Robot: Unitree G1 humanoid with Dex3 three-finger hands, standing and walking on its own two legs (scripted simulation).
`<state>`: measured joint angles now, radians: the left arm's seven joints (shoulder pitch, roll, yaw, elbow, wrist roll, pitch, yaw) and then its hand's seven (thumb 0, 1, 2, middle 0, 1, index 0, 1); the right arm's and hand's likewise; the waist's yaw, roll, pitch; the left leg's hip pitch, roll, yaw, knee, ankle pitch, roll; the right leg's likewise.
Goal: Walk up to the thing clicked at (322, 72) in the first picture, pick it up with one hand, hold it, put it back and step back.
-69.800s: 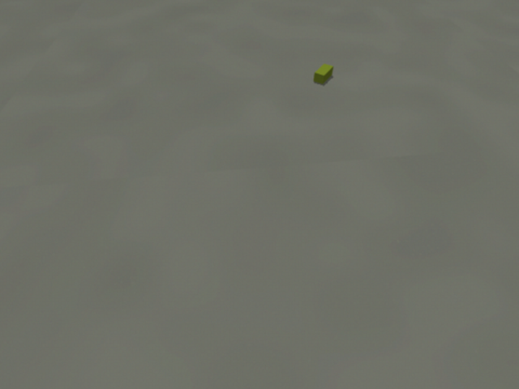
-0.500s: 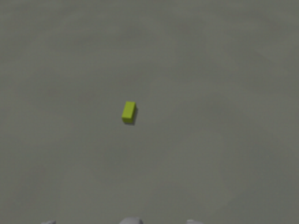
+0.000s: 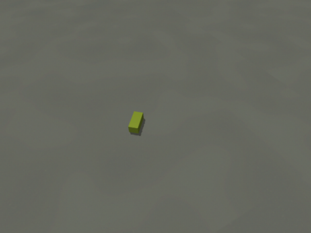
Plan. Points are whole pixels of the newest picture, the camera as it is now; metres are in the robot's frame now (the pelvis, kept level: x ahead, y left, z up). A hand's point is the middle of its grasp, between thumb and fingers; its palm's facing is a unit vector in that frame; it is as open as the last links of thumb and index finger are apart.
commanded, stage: step back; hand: left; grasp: from above
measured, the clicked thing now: (136, 122) +1.03 +0.20 -0.73
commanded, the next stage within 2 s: stand in 0.50 s
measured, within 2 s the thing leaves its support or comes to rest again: neither
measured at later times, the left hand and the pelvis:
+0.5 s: hand (69, 231) +0.16 +0.27 -0.14, palm faces -0.03 -0.93 -0.36, open 7.4 cm; pelvis +0.04 +0.02 +0.01, yaw -2 degrees
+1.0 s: hand out of the picture +0.10 +0.25 -0.14, palm faces -0.06 -0.94 -0.34, open 7.4 cm; pelvis +0.01 +0.01 +0.02, yaw -2 degrees
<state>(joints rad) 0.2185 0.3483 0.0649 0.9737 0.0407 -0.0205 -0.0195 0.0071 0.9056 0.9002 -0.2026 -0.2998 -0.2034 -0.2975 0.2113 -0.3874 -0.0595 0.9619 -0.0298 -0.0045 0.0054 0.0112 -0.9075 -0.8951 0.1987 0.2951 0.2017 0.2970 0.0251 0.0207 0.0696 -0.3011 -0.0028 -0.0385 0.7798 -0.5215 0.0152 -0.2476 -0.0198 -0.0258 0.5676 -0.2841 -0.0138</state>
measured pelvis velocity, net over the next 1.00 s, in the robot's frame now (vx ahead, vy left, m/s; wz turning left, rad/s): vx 0.01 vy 0.01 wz -0.03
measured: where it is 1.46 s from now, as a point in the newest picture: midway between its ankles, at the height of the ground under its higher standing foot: outside the picture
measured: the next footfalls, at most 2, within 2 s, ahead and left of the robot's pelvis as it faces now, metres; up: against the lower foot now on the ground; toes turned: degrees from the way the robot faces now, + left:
none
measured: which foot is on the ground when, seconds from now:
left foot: down 0.00-1.00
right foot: down 0.00-1.00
